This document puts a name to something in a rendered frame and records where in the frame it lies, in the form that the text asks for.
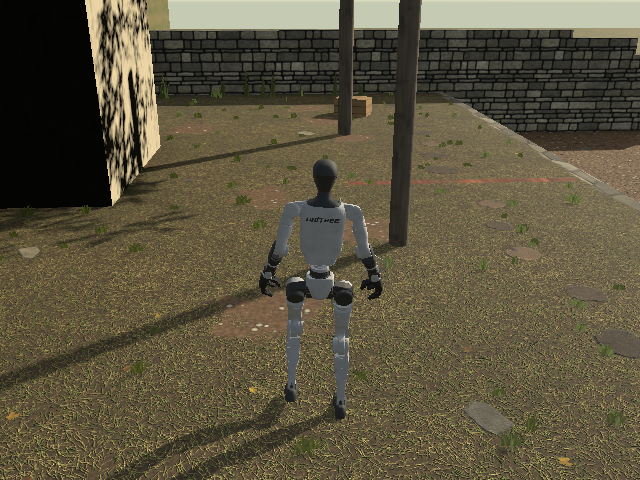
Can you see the right robot forearm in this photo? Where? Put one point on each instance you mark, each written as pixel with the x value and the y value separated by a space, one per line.
pixel 371 266

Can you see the humanoid robot head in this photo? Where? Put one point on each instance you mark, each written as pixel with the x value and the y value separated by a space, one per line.
pixel 325 172

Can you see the left robot forearm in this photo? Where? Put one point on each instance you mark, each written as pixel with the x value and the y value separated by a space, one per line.
pixel 272 263

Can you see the right robot upper arm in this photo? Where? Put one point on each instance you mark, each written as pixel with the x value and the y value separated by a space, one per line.
pixel 354 213

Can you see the robot left hand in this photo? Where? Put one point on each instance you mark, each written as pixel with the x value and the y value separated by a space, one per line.
pixel 263 282

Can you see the robot right hand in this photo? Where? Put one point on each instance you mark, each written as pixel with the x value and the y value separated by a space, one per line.
pixel 371 285

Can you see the left robot thigh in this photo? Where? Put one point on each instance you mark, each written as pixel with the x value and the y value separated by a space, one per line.
pixel 295 296

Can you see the left robot upper arm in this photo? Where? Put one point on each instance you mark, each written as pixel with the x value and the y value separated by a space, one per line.
pixel 290 211

